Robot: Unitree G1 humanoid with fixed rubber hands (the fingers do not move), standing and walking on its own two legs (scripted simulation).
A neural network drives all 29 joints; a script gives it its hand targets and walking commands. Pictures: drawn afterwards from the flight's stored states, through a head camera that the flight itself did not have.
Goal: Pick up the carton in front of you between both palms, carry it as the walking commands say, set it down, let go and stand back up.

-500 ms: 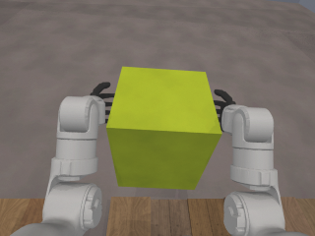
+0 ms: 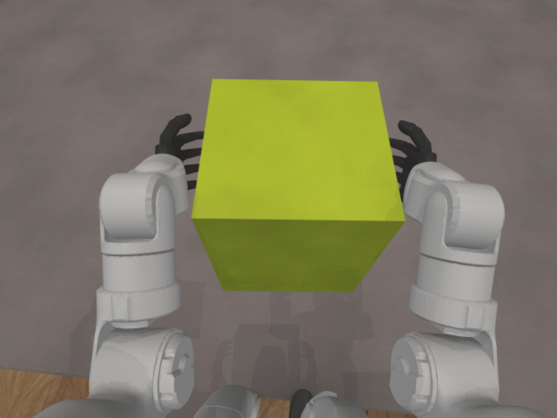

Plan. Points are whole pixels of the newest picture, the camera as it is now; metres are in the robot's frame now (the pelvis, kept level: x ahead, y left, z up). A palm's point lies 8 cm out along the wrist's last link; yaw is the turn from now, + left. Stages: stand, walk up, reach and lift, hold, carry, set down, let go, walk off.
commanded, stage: carry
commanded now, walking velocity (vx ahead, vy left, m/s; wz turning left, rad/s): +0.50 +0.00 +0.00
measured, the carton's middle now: (291, 198) +0.40 +0.02 +0.05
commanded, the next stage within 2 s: none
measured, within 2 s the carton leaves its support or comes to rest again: neither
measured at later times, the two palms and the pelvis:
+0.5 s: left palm (201, 8) +0.70 +0.19 +0.15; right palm (383, 25) +0.68 -0.10 +0.15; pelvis +0.33 +0.06 +0.00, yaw -1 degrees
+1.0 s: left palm out of the picture +0.99 +0.17 +0.09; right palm out of the picture +1.00 -0.13 +0.09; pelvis +0.64 +0.01 +0.01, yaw +1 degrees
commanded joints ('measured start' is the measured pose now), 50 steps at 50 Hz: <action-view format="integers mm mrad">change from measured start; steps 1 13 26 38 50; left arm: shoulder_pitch -775 -561 -684 -654 -660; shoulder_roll -1013 -945 -1049 -1116 -1156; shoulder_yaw -689 -685 -579 -633 -693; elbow -222 -126 109 128 -37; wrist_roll -490 -413 -365 -369 -439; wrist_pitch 19 69 62 -47 -106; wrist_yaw -249 -306 -245 -235 -277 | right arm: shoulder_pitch -688 -569 -783 -694 -639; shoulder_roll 922 932 1097 1124 1177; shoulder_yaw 634 709 644 654 728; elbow -151 -107 78 118 29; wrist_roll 327 302 466 419 409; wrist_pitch -7 42 30 -84 -129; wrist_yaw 161 199 258 250 210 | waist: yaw -7 -3 -116 -154 -49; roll -42 -178 83 139 -89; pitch -705 -485 -576 -494 -653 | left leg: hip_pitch -289 33 560 741 -181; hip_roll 69 11 319 217 110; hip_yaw -18 179 -217 34 14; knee -67 -975 -1133 -1041 -304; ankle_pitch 22 515 481 978 105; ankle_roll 2 -14 148 86 -42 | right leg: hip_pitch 733 540 -248 -181 667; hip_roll -320 -203 -119 -37 -330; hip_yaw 461 121 119 -38 339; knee -122 -112 548 -30 -236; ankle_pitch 307 623 -130 174 327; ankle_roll -136 -8 108 79 -72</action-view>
